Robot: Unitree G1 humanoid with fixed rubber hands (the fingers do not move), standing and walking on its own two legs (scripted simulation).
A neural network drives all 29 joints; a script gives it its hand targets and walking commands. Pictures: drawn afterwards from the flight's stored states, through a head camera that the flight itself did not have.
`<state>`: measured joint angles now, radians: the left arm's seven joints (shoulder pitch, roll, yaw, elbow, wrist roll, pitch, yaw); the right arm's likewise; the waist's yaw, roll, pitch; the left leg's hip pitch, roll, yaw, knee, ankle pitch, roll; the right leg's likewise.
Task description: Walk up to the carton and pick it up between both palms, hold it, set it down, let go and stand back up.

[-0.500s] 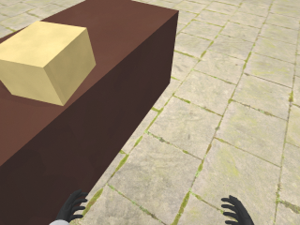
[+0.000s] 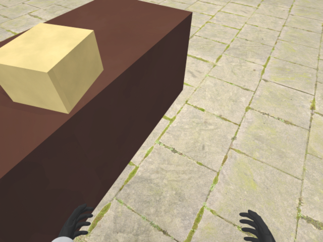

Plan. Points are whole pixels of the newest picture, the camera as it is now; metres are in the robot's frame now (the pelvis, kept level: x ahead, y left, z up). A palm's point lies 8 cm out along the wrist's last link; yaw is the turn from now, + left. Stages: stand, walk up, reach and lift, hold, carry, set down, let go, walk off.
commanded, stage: stand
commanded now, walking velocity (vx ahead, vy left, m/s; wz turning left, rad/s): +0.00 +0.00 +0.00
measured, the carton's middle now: (53, 65) +0.70 +0.45 +0.04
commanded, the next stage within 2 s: none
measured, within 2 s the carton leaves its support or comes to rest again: neither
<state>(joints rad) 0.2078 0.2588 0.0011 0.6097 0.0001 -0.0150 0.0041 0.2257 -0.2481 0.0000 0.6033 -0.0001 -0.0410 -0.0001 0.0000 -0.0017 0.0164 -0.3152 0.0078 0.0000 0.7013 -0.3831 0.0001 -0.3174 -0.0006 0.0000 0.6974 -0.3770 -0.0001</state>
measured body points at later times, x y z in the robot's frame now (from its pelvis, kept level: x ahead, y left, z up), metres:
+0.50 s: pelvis -0.01 +0.00 +0.00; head -0.01 +0.00 +0.45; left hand +0.15 +0.25 -0.09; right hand +0.15 -0.25 -0.08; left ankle -0.01 +0.12 -0.72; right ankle +0.00 -0.12 -0.72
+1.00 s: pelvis -0.02 +0.00 +0.00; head -0.02 +0.00 +0.45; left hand +0.13 +0.25 -0.09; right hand +0.14 -0.25 -0.09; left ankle -0.01 +0.12 -0.72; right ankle +0.00 -0.12 -0.72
